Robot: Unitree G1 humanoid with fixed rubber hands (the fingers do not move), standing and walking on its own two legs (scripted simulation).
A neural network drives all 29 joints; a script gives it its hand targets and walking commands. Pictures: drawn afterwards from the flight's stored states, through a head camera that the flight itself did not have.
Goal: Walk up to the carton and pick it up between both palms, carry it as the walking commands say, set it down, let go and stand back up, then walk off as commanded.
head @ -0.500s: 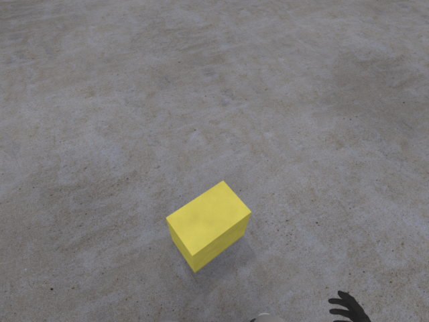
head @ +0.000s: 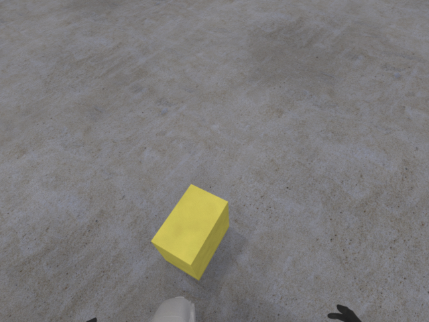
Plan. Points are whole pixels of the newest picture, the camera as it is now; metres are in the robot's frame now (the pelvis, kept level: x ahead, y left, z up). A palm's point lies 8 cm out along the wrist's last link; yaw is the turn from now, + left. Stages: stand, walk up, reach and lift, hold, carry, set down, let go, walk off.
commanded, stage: walk off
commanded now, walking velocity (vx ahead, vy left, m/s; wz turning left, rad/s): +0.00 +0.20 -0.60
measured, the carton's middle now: (195, 232) +0.51 +0.14 -0.64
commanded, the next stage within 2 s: stand in 0.54 s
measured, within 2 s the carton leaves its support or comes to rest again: neither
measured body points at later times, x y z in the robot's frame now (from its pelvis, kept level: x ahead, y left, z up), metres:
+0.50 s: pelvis +0.00 +0.13 -0.01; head +0.04 +0.14 +0.44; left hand +0.17 +0.38 -0.14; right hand +0.05 -0.13 -0.12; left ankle +0.04 +0.23 -0.74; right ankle -0.04 +0.05 -0.67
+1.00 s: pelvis +0.00 +0.18 +0.00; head +0.02 +0.17 +0.44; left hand +0.20 +0.36 -0.13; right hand -0.03 -0.09 -0.14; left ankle +0.06 +0.32 -0.74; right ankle -0.02 +0.09 -0.74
